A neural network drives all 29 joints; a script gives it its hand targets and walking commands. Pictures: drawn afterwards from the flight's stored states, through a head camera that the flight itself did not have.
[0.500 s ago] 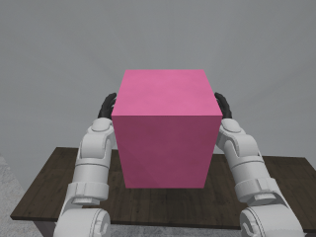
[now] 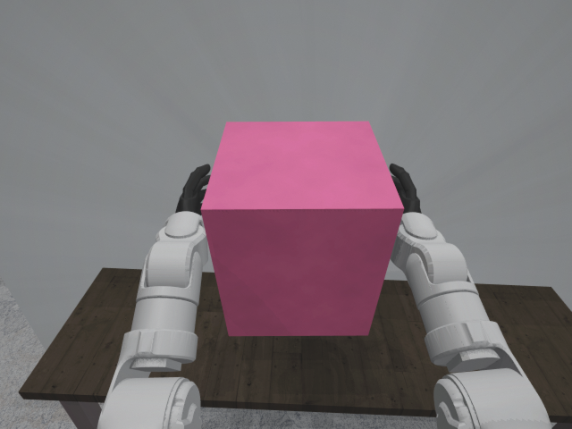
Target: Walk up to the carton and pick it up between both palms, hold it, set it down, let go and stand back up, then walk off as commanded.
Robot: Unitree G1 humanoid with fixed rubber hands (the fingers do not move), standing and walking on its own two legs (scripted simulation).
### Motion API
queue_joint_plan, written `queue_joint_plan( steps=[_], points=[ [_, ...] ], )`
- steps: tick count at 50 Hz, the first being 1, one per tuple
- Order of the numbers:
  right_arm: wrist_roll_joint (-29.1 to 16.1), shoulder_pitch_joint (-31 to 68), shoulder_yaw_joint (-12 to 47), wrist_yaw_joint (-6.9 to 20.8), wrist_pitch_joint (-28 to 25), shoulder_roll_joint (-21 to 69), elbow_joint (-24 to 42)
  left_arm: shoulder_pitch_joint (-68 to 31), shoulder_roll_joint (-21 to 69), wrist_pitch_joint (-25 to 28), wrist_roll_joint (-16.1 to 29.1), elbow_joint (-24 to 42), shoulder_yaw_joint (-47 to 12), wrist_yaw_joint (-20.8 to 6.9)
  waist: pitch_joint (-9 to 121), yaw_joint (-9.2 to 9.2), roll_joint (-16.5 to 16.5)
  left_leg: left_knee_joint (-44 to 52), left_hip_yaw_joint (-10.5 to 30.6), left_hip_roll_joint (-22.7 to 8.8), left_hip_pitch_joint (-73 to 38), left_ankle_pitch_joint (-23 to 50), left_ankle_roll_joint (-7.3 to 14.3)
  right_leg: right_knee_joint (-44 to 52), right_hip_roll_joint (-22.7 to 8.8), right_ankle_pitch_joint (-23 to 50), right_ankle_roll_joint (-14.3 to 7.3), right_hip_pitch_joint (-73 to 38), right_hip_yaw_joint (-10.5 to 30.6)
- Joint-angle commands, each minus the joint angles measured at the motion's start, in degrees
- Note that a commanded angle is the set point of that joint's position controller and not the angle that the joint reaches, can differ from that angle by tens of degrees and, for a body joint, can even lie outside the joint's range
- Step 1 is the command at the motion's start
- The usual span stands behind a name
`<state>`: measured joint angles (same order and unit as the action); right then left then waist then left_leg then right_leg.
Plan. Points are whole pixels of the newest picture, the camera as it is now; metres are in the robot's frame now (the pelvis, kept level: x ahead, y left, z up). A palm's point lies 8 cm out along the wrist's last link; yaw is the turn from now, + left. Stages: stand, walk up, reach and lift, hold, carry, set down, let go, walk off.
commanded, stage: set down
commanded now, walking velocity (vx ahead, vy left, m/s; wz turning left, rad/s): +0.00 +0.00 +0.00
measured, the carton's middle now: (298, 229) +0.36 +0.02 +0.17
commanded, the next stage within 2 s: none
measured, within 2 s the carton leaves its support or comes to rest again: neither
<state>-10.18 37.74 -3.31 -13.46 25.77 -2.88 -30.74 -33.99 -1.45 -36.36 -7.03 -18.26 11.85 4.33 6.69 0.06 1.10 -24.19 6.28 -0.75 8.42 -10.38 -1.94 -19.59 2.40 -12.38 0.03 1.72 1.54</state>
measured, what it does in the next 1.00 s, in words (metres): stands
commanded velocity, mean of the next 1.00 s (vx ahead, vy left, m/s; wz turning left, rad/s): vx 0.00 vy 0.00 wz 0.00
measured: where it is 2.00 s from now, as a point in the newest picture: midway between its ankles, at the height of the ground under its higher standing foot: outside the picture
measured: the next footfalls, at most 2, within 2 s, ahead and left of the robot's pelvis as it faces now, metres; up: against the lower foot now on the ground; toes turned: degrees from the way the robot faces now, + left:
none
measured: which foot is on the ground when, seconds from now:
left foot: down 0.00-1.00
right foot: down 0.00-1.00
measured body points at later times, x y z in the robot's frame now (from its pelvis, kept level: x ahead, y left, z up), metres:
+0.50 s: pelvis +0.01 -0.01 +0.00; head -0.04 +0.01 +0.45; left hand +0.39 +0.17 +0.15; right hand +0.40 -0.14 +0.15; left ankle +0.04 +0.14 -0.74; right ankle -0.01 -0.12 -0.74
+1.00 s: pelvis +0.02 -0.01 +0.00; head -0.01 +0.01 +0.45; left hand +0.40 +0.16 +0.11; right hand +0.41 -0.15 +0.12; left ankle +0.04 +0.14 -0.74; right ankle -0.01 -0.12 -0.74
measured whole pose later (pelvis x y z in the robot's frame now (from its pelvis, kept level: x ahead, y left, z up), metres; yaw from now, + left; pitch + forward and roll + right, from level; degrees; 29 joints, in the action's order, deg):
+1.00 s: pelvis +0.02 -0.01 +0.00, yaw +0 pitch -3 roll -1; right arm 0.4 35.7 -8.9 -8.9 0.9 0.2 -46.2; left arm -32.7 2.6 -11.2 -13.3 -34.3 18.4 1.9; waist 0.9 0.1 2.0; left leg -21.5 6.3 -0.8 8.4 -10.1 -2.0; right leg -19.0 2.3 -13.2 0.0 2.6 1.5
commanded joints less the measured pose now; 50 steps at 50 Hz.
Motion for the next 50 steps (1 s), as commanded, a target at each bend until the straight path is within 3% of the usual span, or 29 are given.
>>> queue_joint_plan(
  steps=[1,2,3,5,7,9,10,16,17,19,21,22,24,27,28,29,31,35,40,41,43,46,47,48,49,50],
  points=[
    [-1.77,54.53,14.80,8.99,-9.38,36.51,9.28,-45.80,36.91,7.33,-1.32,2.66,-17.22,-13.39,10.81,3.01,-1.00,7.16,-5.55,2.95,-9.52,4.28,1.71,7.86,0.06,3.26,2.28,3.57,-3.28],
    [0.21,54.12,12.44,9.50,-10.88,36.87,6.66,-46.68,36.24,8.09,-2.00,1.77,-16.15,-13.97,9.46,3.79,-1.01,7.57,-5.71,2.64,-9.21,2.88,1.97,7.36,-0.33,2.47,2.51,3.89,-3.74],
    [1.85,53.02,11.87,9.96,-12.49,37.51,6.69,-44.38,36.07,8.93,-3.80,-1.61,-14.41,-14.69,9.00,3.03,0.97,7.97,-6.11,2.40,-9.08,0.78,2.21,7.60,-0.26,1.12,2.40,2.97,-3.55],
    [4.02,53.16,10.25,10.26,-15.70,37.55,4.67,-47.38,36.16,11.48,-4.01,-0.85,-14.68,-15.19,10.29,3.52,-0.19,8.20,-7.01,2.73,-9.89,2.27,2.45,7.12,-0.67,3.00,2.88,2.09,-4.37],
    [6.52,53.89,7.53,10.89,-17.82,37.96,3.11,-46.64,35.99,13.35,-4.17,-3.43,-13.13,-15.33,9.92,3.40,1.39,8.63,-6.97,2.43,-10.02,1.35,2.29,7.28,-0.81,1.89,3.10,2.12,-4.19],
    [8.29,53.37,7.83,10.88,-19.93,38.17,3.48,-47.89,35.42,14.93,-4.62,-4.76,-13.05,-15.65,11.20,2.54,1.14,8.03,-8.40,3.18,-10.14,3.23,2.85,6.43,-1.12,4.74,3.28,1.26,-4.37],
    [9.30,52.45,7.00,11.01,-20.70,37.77,2.35,-48.21,35.31,15.95,-5.03,-3.92,-13.13,-15.54,12.09,3.56,0.70,7.96,-8.16,3.24,-10.78,4.52,2.27,6.16,-0.94,6.01,3.42,0.31,-4.68],
    [8.74,51.52,10.68,11.48,-25.35,39.03,2.62,-47.56,38.38,20.69,-2.79,-2.22,-18.44,-13.13,20.87,2.41,-1.71,4.96,-8.72,2.81,-13.98,15.76,0.16,4.32,-0.12,16.26,3.03,-2.58,-5.05],
    [8.36,51.52,11.00,11.28,-26.03,39.18,2.99,-46.97,38.76,21.25,-2.32,-2.86,-19.64,-12.76,22.52,3.09,-0.75,4.72,-8.59,2.94,-13.83,16.00,0.24,4.22,-0.04,17.36,3.40,-3.01,-5.09],
    [9.15,51.34,11.23,11.25,-26.52,38.26,3.13,-45.69,37.84,21.71,-3.40,-4.56,-18.40,-12.68,21.51,2.14,-1.06,4.56,-8.44,2.91,-13.24,15.32,0.38,4.51,-0.33,17.36,3.22,-3.45,-4.68],
    [9.56,49.26,11.39,11.38,-26.36,38.66,2.55,-42.93,36.26,21.90,-4.24,-6.54,-15.81,-12.83,19.34,1.23,1.97,4.92,-8.83,2.86,-12.91,14.77,1.03,4.26,-0.54,18.67,3.80,-4.63,-4.44],
    [9.98,47.73,10.53,11.25,-26.42,37.94,0.96,-41.26,36.80,21.71,-4.71,-5.99,-15.58,-13.09,18.64,1.79,0.98,5.45,-8.42,3.02,-13.09,14.15,1.37,4.73,-0.86,17.64,3.77,-3.86,-4.74],
    [9.31,45.25,12.93,11.13,-26.55,38.51,0.96,-38.91,36.68,21.74,-5.46,-4.36,-16.51,-13.28,18.06,0.74,1.63,5.04,-9.14,2.94,-13.58,17.87,0.81,4.00,-0.59,22.12,3.88,-5.61,-4.73],
    [8.90,45.39,13.68,11.00,-27.18,38.22,1.36,-39.26,37.02,22.47,-5.15,-4.78,-17.44,-13.15,19.85,1.12,0.86,4.35,-8.94,3.00,-13.54,19.08,0.59,3.51,-0.63,23.88,3.82,-6.17,-4.53],
    [8.59,45.36,14.91,10.93,-27.85,38.59,4.58,-38.37,37.97,22.88,-4.38,-3.50,-19.03,-12.96,21.39,1.08,0.55,3.98,-8.35,3.06,-13.75,21.82,0.34,3.10,-0.45,25.72,3.68,-6.94,-4.77],
    [8.30,45.47,15.41,10.95,-27.37,38.17,4.31,-36.76,37.30,22.71,-4.56,-5.30,-17.59,-13.06,20.91,-0.17,1.53,3.64,-8.70,2.93,-14.23,21.56,0.57,3.50,-0.59,26.58,3.72,-6.63,-4.14],
    [8.79,43.56,16.63,10.91,-27.60,39.27,4.08,-36.30,37.77,23.02,-4.98,-4.05,-18.32,-13.09,20.14,-0.13,1.69,3.87,-8.82,3.07,-13.32,21.80,0.30,2.77,-1.10,29.68,4.13,-7.98,-4.01],
    [9.46,43.99,16.11,11.16,-28.78,39.51,4.01,-36.93,39.38,24.35,-5.13,-4.48,-19.36,-12.73,21.65,0.01,0.76,3.71,-8.77,2.85,-12.15,21.81,0.14,2.81,-0.53,28.21,3.63,-6.83,-4.46],
    [10.59,46.33,14.96,12.34,-30.44,40.26,4.41,-40.16,38.79,26.53,-5.22,-6.87,-17.96,-11.67,22.56,-1.80,0.64,4.00,-9.14,2.66,-11.38,17.82,0.54,3.33,-0.32,21.82,3.07,-3.85,-4.00],
    [10.66,45.41,15.37,12.44,-30.55,39.85,2.86,-41.60,38.79,27.34,-4.84,-5.34,-18.21,-11.39,23.26,-1.60,0.99,4.43,-9.18,2.53,-11.28,19.34,0.27,3.15,-0.23,23.44,3.29,-3.92,-4.66],
    [12.44,44.34,12.79,12.63,-30.54,38.53,0.15,-41.57,38.20,27.91,-5.82,-8.64,-16.94,-11.20,20.17,-0.84,0.95,4.87,-8.95,2.38,-9.85,16.87,0.16,3.74,-0.06,20.16,3.04,-1.79,-4.67],
    [14.03,43.36,10.99,13.31,-31.45,39.24,-2.41,-41.69,37.48,29.27,-6.22,-10.48,-14.84,-11.44,19.75,-2.43,0.38,5.52,-10.01,2.30,-9.75,14.78,0.65,4.24,-0.39,16.63,2.62,-0.85,-4.31],
    [14.20,44.02,10.03,13.43,-31.34,38.61,-2.36,-40.58,36.69,29.27,-7.20,-13.44,-13.02,-11.41,19.07,-2.69,1.57,6.31,-9.96,2.26,-9.28,13.10,0.81,4.55,-0.47,15.58,3.12,-0.61,-4.33],
    [15.35,40.78,8.70,13.80,-30.99,38.65,-5.71,-39.68,37.03,29.66,-7.54,-13.19,-12.97,-11.46,16.76,-1.86,1.38,6.44,-10.55,2.18,-9.30,12.95,0.69,4.52,-0.61,14.18,2.73,-0.44,-4.37],
    [15.18,40.42,8.23,13.97,-31.67,38.67,-5.79,-41.38,37.12,30.33,-7.81,-13.09,-12.35,-11.42,18.18,-2.61,0.92,6.56,-10.51,1.64,-10.05,13.59,0.64,4.54,-0.26,13.63,2.64,0.34,-4.79],
    [16.01,41.41,7.45,14.37,-32.44,38.60,-6.86,-42.27,38.19,30.89,-7.29,-11.93,-13.90,-11.07,20.11,-1.86,-1.51,6.21,-10.25,1.53,-11.24,15.58,-0.05,4.50,-0.19,14.13,2.02,1.38,-5.18]
  ],
)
